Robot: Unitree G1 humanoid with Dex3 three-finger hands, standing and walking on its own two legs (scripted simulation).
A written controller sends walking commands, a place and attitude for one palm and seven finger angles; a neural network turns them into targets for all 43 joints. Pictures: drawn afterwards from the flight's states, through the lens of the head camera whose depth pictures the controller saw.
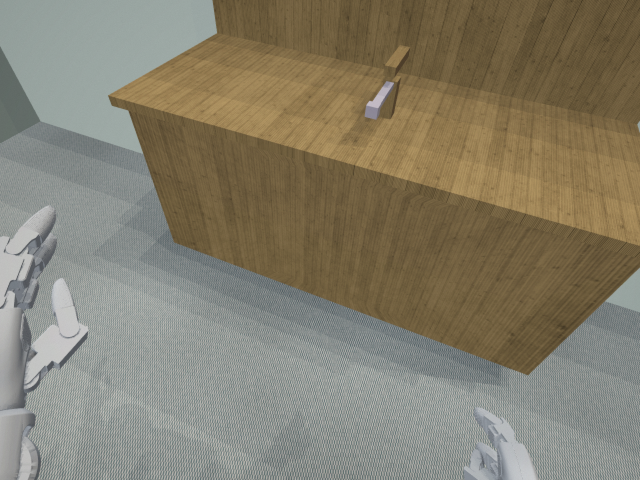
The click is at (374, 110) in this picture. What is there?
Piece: tap's lever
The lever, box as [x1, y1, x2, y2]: [365, 101, 380, 119]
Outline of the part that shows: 369,101 366,105 365,116 375,119 379,113 380,103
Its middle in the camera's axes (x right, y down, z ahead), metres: +0.12 -0.29 +0.87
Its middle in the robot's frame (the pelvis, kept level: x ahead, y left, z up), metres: +0.86 -0.06 +0.04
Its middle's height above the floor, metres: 0.82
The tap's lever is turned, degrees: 0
